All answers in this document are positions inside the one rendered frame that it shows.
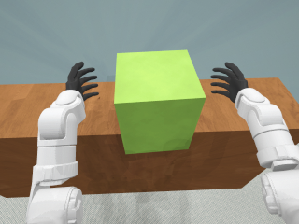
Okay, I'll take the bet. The left robot hand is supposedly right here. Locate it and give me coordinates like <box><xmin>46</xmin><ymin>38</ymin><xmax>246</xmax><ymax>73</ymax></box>
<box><xmin>65</xmin><ymin>62</ymin><xmax>99</xmax><ymax>102</ymax></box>

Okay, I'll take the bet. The right robot hand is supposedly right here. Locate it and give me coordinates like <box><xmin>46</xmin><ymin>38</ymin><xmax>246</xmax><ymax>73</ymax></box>
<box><xmin>210</xmin><ymin>62</ymin><xmax>249</xmax><ymax>103</ymax></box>

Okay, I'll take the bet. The carton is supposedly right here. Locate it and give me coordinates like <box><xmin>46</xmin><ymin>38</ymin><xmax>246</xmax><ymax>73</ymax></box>
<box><xmin>114</xmin><ymin>49</ymin><xmax>206</xmax><ymax>154</ymax></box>

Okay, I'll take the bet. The pedestal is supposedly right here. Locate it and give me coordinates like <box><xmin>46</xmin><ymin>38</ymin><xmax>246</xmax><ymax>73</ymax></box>
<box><xmin>0</xmin><ymin>77</ymin><xmax>299</xmax><ymax>198</ymax></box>

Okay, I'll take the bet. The right robot forearm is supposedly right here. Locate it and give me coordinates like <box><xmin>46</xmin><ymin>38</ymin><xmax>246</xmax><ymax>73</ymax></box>
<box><xmin>235</xmin><ymin>88</ymin><xmax>299</xmax><ymax>172</ymax></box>

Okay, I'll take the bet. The left robot upper arm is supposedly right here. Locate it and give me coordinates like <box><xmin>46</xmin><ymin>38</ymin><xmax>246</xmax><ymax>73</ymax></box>
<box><xmin>27</xmin><ymin>186</ymin><xmax>84</xmax><ymax>224</ymax></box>

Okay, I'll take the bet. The left robot forearm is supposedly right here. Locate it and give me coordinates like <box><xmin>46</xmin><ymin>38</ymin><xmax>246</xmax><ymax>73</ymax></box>
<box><xmin>25</xmin><ymin>90</ymin><xmax>86</xmax><ymax>224</ymax></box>

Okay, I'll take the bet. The right robot upper arm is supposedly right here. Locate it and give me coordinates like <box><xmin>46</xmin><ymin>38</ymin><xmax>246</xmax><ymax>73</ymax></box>
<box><xmin>260</xmin><ymin>169</ymin><xmax>299</xmax><ymax>224</ymax></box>

